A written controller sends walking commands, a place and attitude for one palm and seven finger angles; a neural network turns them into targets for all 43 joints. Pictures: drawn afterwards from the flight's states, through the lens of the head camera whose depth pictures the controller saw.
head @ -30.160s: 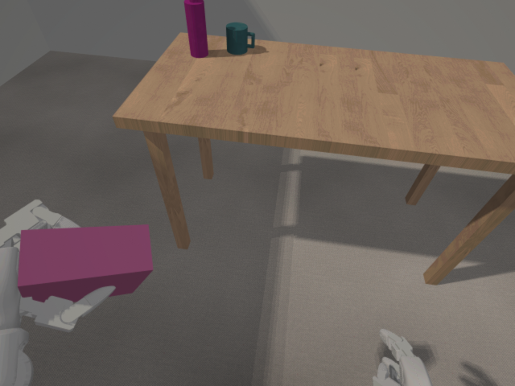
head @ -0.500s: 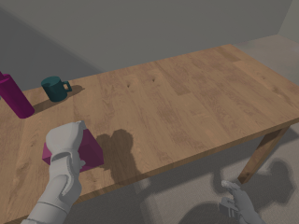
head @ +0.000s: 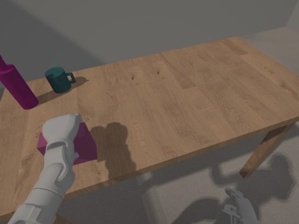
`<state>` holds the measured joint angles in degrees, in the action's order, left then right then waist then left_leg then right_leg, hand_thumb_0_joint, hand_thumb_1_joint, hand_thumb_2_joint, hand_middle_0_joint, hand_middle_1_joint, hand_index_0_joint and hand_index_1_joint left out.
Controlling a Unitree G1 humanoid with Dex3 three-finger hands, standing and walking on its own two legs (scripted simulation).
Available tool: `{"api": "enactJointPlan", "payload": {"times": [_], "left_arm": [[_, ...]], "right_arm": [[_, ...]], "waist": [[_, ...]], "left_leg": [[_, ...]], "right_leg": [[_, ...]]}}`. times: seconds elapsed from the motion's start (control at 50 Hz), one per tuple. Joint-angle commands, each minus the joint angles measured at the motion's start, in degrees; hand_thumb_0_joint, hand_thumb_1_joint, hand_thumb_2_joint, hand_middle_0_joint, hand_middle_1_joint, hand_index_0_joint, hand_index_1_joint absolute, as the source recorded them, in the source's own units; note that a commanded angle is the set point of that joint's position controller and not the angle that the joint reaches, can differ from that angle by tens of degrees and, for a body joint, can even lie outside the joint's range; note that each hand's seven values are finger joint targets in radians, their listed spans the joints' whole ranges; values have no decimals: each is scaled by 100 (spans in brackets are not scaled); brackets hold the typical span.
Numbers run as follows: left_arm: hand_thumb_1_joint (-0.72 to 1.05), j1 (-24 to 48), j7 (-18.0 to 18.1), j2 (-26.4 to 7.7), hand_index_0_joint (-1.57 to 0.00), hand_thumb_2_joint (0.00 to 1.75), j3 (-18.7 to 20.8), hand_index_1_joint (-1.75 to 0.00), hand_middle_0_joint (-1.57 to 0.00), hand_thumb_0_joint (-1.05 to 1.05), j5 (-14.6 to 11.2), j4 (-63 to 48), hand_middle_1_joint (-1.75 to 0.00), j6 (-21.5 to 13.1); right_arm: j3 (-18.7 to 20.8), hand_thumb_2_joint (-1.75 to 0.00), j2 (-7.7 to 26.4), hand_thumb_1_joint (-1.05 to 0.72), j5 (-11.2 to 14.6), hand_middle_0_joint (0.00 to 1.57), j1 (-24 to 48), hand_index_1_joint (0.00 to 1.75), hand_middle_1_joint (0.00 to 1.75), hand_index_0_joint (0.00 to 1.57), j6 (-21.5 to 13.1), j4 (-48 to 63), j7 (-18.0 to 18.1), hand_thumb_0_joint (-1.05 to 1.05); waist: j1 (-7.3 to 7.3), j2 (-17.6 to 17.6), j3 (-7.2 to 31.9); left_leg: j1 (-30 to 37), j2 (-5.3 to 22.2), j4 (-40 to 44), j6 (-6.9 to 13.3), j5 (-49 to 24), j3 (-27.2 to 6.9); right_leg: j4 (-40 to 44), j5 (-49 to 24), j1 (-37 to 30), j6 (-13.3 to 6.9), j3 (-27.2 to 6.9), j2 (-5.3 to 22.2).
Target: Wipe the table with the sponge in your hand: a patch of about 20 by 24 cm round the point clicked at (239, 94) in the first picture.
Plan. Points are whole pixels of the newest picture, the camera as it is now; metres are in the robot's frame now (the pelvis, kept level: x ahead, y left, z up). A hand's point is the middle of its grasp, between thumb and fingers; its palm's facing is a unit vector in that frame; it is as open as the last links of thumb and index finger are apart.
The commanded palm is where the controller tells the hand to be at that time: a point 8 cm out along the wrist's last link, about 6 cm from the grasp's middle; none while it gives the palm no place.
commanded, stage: wipe forward along the middle lane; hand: left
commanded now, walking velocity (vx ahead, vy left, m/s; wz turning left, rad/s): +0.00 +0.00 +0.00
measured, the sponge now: (72, 150) +0.30 +0.28 +0.01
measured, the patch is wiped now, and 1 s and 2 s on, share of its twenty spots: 1.00 1.00 1.00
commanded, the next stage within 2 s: slide back across to the first lane in 1.32 s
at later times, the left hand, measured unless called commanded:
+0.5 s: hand (67, 125) +0.36 +0.30 +0.05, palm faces -0.11 +0.00 -0.99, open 9.3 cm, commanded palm +0.35 +0.30 +0.09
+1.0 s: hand (65, 113) +0.41 +0.33 +0.05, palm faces -0.13 +0.02 -0.99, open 9.3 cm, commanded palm +0.40 +0.33 +0.09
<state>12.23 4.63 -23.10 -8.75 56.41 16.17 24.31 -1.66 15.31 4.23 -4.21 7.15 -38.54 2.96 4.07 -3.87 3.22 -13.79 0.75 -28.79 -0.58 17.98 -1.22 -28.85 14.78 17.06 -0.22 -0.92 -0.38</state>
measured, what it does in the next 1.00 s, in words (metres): stands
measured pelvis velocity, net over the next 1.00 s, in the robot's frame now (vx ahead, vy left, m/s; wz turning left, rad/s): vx -0.03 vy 0.00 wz -0.01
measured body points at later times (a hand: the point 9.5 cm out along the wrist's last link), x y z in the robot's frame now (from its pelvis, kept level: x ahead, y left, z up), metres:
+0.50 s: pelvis -0.03 -0.01 -0.01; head +0.01 -0.03 +0.44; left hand +0.36 +0.30 +0.11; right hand +0.10 -0.27 -0.13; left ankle -0.03 +0.13 -0.74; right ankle +0.00 -0.12 -0.74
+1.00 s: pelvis -0.03 +0.00 -0.01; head +0.04 +0.00 +0.43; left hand +0.41 +0.33 +0.11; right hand +0.03 -0.28 -0.14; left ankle -0.03 +0.13 -0.74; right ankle +0.00 -0.12 -0.74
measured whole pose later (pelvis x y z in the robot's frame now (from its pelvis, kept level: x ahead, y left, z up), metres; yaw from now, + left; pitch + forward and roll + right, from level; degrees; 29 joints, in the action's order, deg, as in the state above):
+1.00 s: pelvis -0.03 +0.00 -0.01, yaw -1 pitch +14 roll -1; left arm 46.8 9.6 -36.0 0.9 60.9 64.1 5.8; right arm 0.3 16.4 4.2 -15.0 6.0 -42.4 2.9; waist -3.5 -2.0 5.9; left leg -32.9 1.6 -37.0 -0.5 17.9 -1.6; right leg -33.0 12.4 34.4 0.0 -0.7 -1.4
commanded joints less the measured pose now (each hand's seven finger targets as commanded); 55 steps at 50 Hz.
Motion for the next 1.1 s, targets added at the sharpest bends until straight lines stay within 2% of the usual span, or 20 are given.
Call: {"api": "enactJointPlan", "payload": {"times": [0.0,0.02,0.08,0.12,0.18,0.22,0.28,0.32,0.36,0.42,0.5,0.52,0.6,0.66,0.74,0.84,0.94,1.0,1.04,1.08], "left_arm": [[10,1277,189,-1235,-120,130,728,-160,-120,0,45,198,-160,-106],[10,1422,187,-1386,-120,130,853,-160,-120,0,64,264,-160,-142],[10,1938,175,-1109,-120,130,493,-160,-120,0,141,698,-160,-233],[10,2073,199,-1524,-120,130,840,-160,-120,0,184,927,-160,-334],[10,2334,193,-1368,-120,130,631,-160,-120,0,221,1413,-160,-492],[10,2631,206,-1649,-120,130,836,-160,-120,0,244,1631,-160,-616],[10,2969,246,-1444,-120,130,597,-160,-120,0,297,1879,-160,-777],[10,3060,298,-1972,-120,130,1033,-160,-120,0,310,2092,-160,-890],[10,3309,331,-1794,-120,130,823,-160,-120,0,302,2387,-160,-995],[10,3572,392,-2201,-120,130,1100,-160,-120,0,321,2674,-160,-1167],[10,3938,454,-2065,-120,130,872,-160,-120,0,426,3114,-160,-1339],[10,3908,483,-2246,-120,130,1055,-160,-120,0,439,3152,-160,-1386],[10,4132,567,-2419,-120,130,1084,-160,-120,0,465,3449,-160,-1510],[10,4290,628,-2537,-120,130,1136,-160,-120,0,483,3730,-160,-1565],[10,4626,681,-2802,-120,130,1214,-160,-120,0,553,3912,-160,-1621],[10,4987,703,-2851,-120,130,1126,-160,-120,0,628,4187,-160,-1637],[10,5120,715,-2844,-120,130,1113,-160,-120,0,607,4348,-160,-1689],[10,5133,725,-2713,-120,130,1029,-160,-120,0,619,4509,-160,-1666],[10,5382,730,-2978,-120,130,1138,-160,-120,0,679,4542,-160,-1673],[10,5421,734,-2746,-120,130,965,-160,-120,0,704,4635,-160,-1646]], "right_arm": [[296,-90,741,-90,-20,20,649,30,30,20,-299,814,117,0],[285,-90,767,-90,-23,20,670,30,30,20,-290,813,123,0],[305,-90,764,-90,-11,20,488,30,30,20,-299,753,136,0],[311,-90,806,-90,-26,20,422,30,30,20,-299,720,148,0],[318,-90,807,-90,-19,20,241,30,30,20,-296,681,172,0],[321,-90,841,-90,-17,20,168,30,30,20,-296,639,185,0],[358,-90,827,-90,-23,20,-2,30,30,20,-297,630,183,0],[377,-90,870,-90,-29,20,-72,30,30,20,-285,577,202,0],[386,-90,846,-90,-21,20,-197,30,30,20,-287,560,215,0],[387,-90,892,-90,-19,20,-291,30,30,20,-294,508,225,0],[439,-90,882,-90,-19,20,-542,30,30,20,-301,412,198,0],[447,-90,895,-90,-25,20,-565,30,30,20,-301,396,189,0],[464,-90,922,-90,-23,20,-762,30,30,20,-277,343,160,0],[474,-90,943,-90,-19,20,-876,30,30,20,-277,262,149,0],[485,-90,968,-90,-12,20,-1002,30,30,20,-280,203,131,0],[487,-90,976,-90,-17,20,-1181,30,30,20,-297,140,99,0],[500,-90,986,-90,-40,20,-1359,30,30,20,-287,101,66,0],[510,-90,996,-90,-43,20,-1414,30,30,20,-276,90,33,0],[502,-90,1026,-90,-49,20,-1486,30,30,20,-255,51,36,0],[515,-90,1005,-90,-53,20,-1524,30,30,20,-261,51,19,0]], "waist": [[-63,808,989],[-56,810,992],[-215,747,814],[-146,697,948],[-273,832,838],[-274,815,896],[-383,708,997],[-307,688,1184],[-449,871,1110],[-410,813,1190],[-545,695,1284],[-483,621,1430],[-586,674,1489],[-664,787,1383],[-712,558,1534],[-785,373,1597],[-841,511,1927],[-879,487,1730],[-902,371,1768],[-947,375,1718]], "left_leg": [[-173,-301,226,251,-1331,196],[-220,-298,253,249,-1242,171],[-297,-291,201,258,-1021,201],[-378,-295,183,264,-1017,175],[-598,-307,131,261,-771,216],[-703,-295,131,264,-649,189],[-752,-308,23,276,-599,217],[-875,-301,21,277,-569,198],[-1001,-304,-38,300,-404,237],[-1145,-282,-17,301,-311,196],[-1212,-265,-124,311,-343,236],[-1207,-249,-121,312,-451,220],[-1408,-251,-213,323,-396,252],[-1532,-229,-233,338,-360,243],[-1552,-230,-266,341,-380,236],[-1564,-196,-296,331,-381,209],[-1560,-166,-393,332,-599,201],[-1587,-152,-416,318,-593,193],[-1592,-147,-443,315,-688,169],[-1567,-129,-462,310,-678,146]], "right_leg": [[292,-1448,-698,-303,123,-161],[327,-1315,-650,-323,39,-176],[337,-1001,-317,-295,173,-154],[326,-998,-371,-325,90,-160],[306,-775,-211,-273,167,-139],[326,-600,-137,-285,101,-144],[275,-575,-15,-265,155,-126],[293,-533,-117,-275,67,-124],[287,-405,-24,-214,90,-103],[295,-278,11,-230,40,-108],[222,-376,168,-208,78,-88],[209,-509,77,-234,42,-98],[190,-574,68,-188,14,-83],[180,-567,161,-173,20,-89],[137,-559,231,-180,4,-97],[80,-526,431,-196,51,-119],[-21,-834,394,-181,78,-148],[-28,-787,613,-189,132,-173],[-82,-845,652,-206,123,-175],[-95,-767,819,-215,171,-193]]}}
